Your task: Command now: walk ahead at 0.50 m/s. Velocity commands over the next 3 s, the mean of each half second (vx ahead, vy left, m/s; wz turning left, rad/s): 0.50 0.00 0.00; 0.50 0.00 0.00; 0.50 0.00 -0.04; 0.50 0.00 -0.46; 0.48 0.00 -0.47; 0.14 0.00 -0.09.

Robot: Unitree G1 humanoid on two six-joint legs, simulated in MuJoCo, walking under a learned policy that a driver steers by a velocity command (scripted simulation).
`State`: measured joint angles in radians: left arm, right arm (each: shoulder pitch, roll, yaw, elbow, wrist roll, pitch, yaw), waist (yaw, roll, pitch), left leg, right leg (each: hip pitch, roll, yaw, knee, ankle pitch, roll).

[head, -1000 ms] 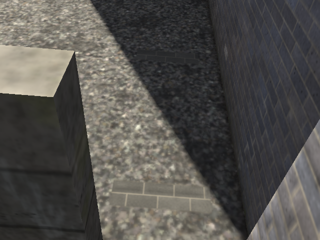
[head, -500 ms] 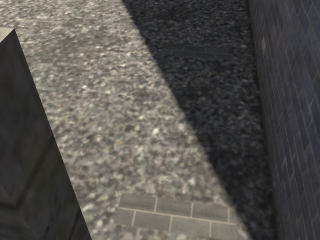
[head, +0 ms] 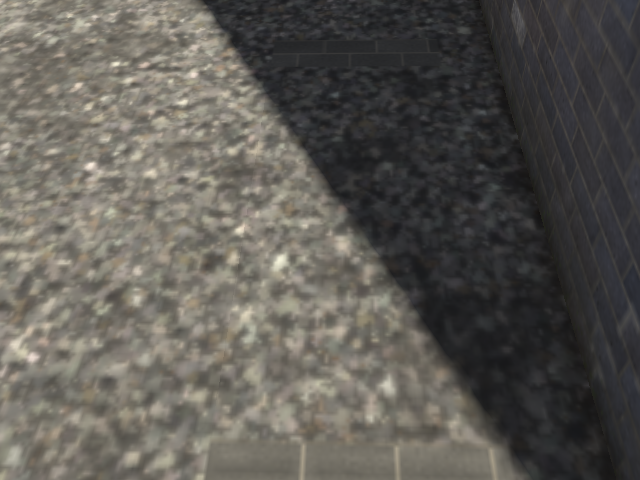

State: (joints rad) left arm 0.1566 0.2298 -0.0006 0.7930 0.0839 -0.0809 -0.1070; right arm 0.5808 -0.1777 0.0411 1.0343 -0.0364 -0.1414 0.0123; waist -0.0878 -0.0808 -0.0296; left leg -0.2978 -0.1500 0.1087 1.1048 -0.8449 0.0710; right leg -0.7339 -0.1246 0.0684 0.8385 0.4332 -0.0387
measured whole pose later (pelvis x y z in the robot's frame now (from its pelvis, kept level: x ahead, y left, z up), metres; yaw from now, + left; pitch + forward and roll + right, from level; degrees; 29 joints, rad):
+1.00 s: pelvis +0.64 +0.00 -0.12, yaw -1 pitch +2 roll +1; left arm -0.04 0.22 0.05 0.72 -0.03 -0.09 -0.04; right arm 0.43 -0.23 -0.09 0.96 0.02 -0.08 -0.02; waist -0.06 -0.02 0.05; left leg 0.10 -0.02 0.01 0.36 -0.47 0.02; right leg -0.53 -0.01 -0.01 0.49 0.00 -0.12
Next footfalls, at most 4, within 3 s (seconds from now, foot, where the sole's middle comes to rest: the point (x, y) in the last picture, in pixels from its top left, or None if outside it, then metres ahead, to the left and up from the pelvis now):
0.10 right None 0.24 -0.11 -0.87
0.46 left None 0.48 0.12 -0.87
1.00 right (356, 363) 0.84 -0.11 -0.87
1.52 left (255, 280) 1.13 0.14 -0.87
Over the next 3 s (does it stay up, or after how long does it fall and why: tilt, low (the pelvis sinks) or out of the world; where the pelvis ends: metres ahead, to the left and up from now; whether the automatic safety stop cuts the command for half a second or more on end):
stays up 1.55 -0.19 -0.10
